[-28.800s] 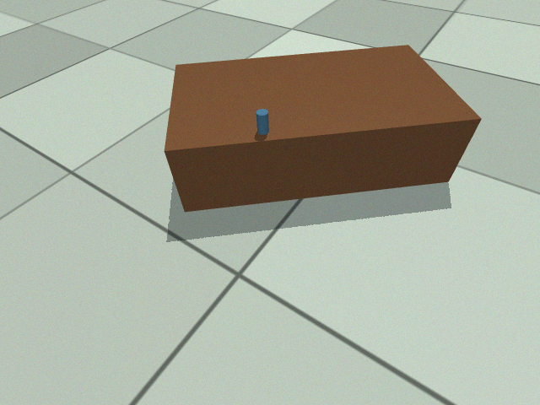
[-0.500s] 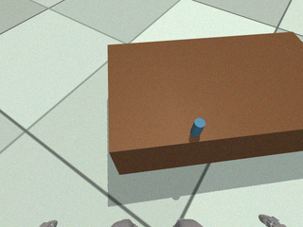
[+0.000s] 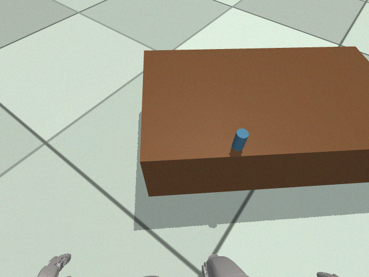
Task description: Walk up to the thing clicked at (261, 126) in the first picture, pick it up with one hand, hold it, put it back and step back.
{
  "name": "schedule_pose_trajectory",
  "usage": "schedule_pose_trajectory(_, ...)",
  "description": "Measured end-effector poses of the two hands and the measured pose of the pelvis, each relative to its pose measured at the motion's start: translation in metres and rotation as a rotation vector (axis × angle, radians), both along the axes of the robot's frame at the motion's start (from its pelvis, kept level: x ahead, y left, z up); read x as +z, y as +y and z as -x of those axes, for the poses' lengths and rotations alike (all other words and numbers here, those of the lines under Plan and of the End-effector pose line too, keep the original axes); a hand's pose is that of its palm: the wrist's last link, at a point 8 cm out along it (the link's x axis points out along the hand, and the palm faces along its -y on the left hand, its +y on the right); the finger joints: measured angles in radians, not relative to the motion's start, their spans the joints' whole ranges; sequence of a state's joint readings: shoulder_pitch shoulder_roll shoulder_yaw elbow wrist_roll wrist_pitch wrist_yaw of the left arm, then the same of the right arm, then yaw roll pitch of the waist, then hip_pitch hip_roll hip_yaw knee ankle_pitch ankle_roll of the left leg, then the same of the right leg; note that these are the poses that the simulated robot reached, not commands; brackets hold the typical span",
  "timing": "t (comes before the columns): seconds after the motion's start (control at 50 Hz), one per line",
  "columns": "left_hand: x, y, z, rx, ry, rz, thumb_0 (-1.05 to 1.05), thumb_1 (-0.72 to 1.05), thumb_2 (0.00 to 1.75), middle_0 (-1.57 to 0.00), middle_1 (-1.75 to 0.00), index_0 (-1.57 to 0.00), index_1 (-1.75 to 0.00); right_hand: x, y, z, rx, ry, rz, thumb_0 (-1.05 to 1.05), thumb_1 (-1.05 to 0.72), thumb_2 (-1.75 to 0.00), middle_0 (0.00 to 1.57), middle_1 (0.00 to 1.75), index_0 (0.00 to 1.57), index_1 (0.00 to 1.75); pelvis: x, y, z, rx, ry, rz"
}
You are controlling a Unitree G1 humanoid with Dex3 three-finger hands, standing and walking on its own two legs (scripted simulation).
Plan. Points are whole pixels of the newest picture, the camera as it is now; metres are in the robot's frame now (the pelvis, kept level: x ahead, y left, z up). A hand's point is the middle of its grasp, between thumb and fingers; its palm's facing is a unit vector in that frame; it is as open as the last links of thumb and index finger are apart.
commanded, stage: step back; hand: right
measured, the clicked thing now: (239, 140) +0.66 -0.23 -0.32
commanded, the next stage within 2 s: none
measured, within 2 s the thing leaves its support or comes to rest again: neither
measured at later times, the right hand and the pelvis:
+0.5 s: hand out of the picture -0.06 -0.34 -0.15, palm faces -0.01 +0.92 -0.39, open 7.3 cm; pelvis -0.16 -0.06 +0.00, yaw -2 degrees
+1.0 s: hand out of the picture -0.20 -0.37 -0.15, palm faces -0.01 +0.92 -0.38, open 7.3 cm; pelvis -0.33 -0.10 +0.00, yaw -2 degrees
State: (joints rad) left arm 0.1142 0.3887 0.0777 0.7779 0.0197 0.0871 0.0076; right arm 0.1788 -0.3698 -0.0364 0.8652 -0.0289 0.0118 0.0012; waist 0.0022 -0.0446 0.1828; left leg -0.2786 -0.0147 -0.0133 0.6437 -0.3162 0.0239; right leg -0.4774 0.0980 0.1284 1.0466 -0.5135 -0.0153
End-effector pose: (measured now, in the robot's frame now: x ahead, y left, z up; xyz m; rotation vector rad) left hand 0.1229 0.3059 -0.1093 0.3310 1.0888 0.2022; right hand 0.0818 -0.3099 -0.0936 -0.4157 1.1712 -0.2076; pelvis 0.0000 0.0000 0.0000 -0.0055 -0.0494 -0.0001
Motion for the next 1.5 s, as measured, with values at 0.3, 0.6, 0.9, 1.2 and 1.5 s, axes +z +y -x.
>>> schedule_pose_trajectory(0.3, -0.008, -0.031, 0.135, -0.015, 0.129, -0.046, 0.00, 0.90, 0.89, -0.20, -0.30, -0.20, -0.30, -0.006, -0.056, 0.068, -0.018, -0.127, 0.009, 0.00, -0.90, -0.90, 0.21, 0.30, 0.21, 0.30, -0.013, -0.042, 0.099, -0.077, 0.000, 0.032)
schedule_pose_trajectory(0.6, 0.010, -0.044, 0.202, 0.012, -0.014, -0.067, 0.00, 0.90, 0.89, -0.21, -0.30, -0.21, -0.30, -0.026, -0.058, 0.192, 0.003, 0.036, -0.019, 0.00, -0.91, -0.90, 0.20, 0.30, 0.20, 0.30, -0.011, -0.053, 0.190, 0.032, 0.007, -0.025)
schedule_pose_trajectory(0.9, 0.000, -0.074, 0.329, 0.003, 0.084, -0.052, 0.00, 0.90, 0.89, -0.21, -0.30, -0.20, -0.30, -0.011, -0.085, 0.256, 0.020, -0.101, -0.026, 0.00, -0.90, -0.90, 0.21, 0.30, 0.21, 0.30, -0.009, -0.084, 0.297, -0.043, 0.019, 0.001)
schedule_pose_trajectory(1.2, 0.023, -0.076, 0.462, 0.106, 0.076, -0.112, 0.01, 0.90, 0.89, -0.21, -0.30, -0.21, -0.30, -0.032, -0.102, 0.375, 0.035, 0.081, -0.050, 0.00, -0.91, -0.90, 0.20, 0.30, 0.20, 0.30, -0.003, -0.096, 0.381, 0.056, 0.010, -0.025)
schedule_pose_trajectory(1.5, 0.005, -0.066, 0.495, 0.117, 0.115, -0.038, 0.01, 0.90, 0.89, -0.21, -0.30, -0.20, -0.30, -0.020, -0.075, 0.404, 0.015, 0.013, -0.083, 0.00, -0.90, -0.90, 0.21, 0.30, 0.21, 0.30, 0.000, -0.086, 0.397, 0.054, -0.011, -0.007)
